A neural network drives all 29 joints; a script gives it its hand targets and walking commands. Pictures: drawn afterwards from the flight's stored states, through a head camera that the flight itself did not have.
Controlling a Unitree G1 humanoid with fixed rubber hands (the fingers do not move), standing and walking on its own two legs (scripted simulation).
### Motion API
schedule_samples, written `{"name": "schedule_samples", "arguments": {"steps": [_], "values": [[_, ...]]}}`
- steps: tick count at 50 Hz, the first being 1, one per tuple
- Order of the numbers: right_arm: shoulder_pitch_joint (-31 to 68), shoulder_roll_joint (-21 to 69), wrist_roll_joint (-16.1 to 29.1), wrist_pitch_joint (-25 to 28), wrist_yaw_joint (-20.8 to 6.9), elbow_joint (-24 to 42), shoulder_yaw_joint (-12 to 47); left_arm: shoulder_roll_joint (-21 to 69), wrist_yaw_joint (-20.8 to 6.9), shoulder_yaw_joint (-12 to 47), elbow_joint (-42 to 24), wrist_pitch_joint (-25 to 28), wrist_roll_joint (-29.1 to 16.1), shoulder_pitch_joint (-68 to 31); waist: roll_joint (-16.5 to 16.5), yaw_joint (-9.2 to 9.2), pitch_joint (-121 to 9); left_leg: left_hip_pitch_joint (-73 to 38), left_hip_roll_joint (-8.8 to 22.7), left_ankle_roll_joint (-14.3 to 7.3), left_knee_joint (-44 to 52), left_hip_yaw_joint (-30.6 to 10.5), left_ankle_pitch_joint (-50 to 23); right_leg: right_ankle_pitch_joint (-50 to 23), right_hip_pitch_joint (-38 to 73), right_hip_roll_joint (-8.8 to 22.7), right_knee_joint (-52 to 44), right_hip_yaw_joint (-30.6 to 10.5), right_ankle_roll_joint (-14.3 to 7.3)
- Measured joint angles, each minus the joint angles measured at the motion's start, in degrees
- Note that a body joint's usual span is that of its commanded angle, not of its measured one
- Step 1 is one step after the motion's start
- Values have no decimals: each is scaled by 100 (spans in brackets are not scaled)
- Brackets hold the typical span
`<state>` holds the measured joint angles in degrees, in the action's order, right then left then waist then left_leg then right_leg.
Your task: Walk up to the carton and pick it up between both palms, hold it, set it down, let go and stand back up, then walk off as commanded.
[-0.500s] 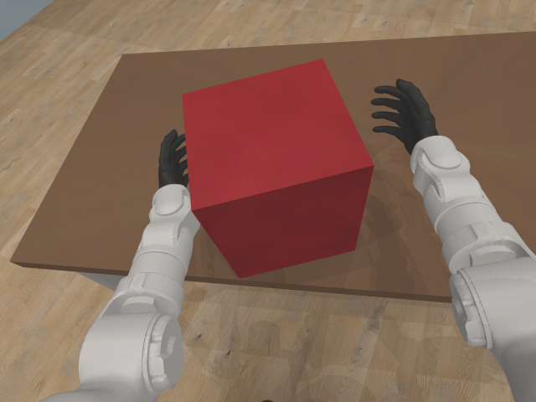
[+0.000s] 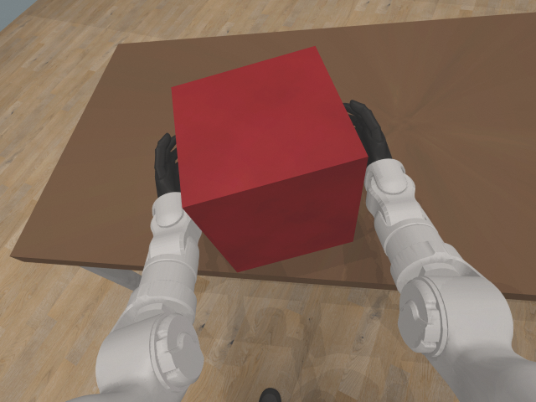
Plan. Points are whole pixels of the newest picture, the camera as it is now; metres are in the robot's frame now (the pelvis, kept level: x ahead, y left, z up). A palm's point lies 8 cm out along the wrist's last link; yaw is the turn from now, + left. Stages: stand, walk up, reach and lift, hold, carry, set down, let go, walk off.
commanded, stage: reach and lift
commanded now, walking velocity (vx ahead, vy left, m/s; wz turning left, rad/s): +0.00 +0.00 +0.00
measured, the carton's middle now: (271, 172) +0.46 +0.12 +0.02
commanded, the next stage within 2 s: none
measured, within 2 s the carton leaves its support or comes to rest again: neither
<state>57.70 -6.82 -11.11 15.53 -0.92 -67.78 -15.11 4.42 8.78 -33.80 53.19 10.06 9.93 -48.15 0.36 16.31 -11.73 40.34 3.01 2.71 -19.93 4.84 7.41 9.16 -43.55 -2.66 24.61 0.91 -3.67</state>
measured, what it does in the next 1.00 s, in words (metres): stands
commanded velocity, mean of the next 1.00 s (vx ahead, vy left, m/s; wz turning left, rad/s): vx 0.00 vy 0.00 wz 0.00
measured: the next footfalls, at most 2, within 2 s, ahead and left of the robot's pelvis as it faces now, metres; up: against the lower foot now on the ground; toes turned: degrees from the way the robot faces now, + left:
none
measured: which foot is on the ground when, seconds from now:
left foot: down 0.00-1.00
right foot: down 0.00-1.00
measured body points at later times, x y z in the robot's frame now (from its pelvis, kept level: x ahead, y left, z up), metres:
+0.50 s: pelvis +0.00 +0.00 +0.00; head +0.14 -0.03 +0.43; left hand +0.40 +0.26 +0.04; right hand +0.51 -0.03 +0.03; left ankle -0.02 +0.15 -0.73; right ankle -0.01 -0.07 -0.73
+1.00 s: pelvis +0.00 +0.00 +0.00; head +0.14 -0.03 +0.43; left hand +0.40 +0.26 +0.04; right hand +0.51 -0.03 +0.03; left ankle -0.02 +0.15 -0.73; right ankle -0.01 -0.07 -0.73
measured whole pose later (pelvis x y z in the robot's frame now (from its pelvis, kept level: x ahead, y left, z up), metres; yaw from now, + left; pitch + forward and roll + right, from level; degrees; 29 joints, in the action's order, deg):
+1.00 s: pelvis +0.00 +0.00 +0.00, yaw +1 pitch +27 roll +1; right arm 57.9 -6.7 -14.2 17.4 -1.4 -69.3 -19.4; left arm 5.6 9.5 -34.3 53.0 11.3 11.6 -48.2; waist 0.2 15.5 -11.1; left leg 40.3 3.1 2.6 -21.2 4.8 7.8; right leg 9.2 -42.5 -2.5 24.3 1.6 -3.7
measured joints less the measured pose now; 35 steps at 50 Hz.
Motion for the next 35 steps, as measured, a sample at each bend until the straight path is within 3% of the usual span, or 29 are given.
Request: {"name": "schedule_samples", "arguments": {"steps": [35], "values": [[5, 8, -251, 149, -38, -105, -357, 88, 53, -5, -16, 79, 126, -13, -18, -66, 60, 0, 8, -7, -108, 0, 36, 0, 89, 13, -27, 58, -3]]}}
